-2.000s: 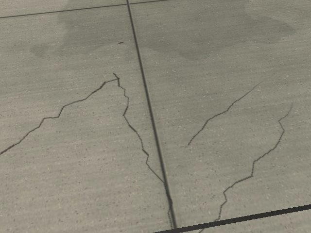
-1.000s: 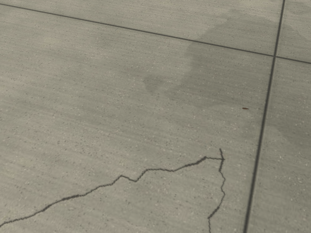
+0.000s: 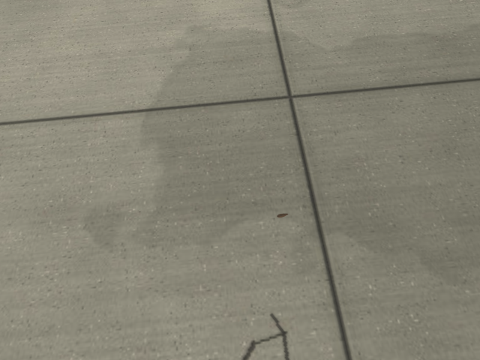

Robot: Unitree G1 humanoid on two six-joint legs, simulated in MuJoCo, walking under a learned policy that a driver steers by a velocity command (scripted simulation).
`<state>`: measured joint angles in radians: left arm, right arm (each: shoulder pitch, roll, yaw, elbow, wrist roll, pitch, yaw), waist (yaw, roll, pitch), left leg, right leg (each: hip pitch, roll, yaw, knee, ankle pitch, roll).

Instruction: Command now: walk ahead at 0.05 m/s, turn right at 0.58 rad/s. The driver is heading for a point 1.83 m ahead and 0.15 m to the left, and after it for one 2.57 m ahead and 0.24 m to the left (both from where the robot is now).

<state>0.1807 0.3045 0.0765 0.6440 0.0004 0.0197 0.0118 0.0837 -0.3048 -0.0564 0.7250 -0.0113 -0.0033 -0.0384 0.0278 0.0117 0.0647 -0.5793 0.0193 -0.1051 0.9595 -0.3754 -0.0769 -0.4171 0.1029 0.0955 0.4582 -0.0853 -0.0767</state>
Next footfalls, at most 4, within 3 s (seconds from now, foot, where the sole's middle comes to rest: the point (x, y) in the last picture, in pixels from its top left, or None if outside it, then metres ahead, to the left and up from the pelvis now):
0.18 left None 0.11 0.16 -0.77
0.62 right None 0.24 -0.15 -0.77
1.12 left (243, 297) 0.58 0.07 -0.77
1.58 right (290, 205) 0.89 -0.08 -0.77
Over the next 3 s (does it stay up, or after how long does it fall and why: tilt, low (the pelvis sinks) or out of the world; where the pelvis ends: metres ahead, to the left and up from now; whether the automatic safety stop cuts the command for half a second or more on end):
stays up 1.43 0.15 0.01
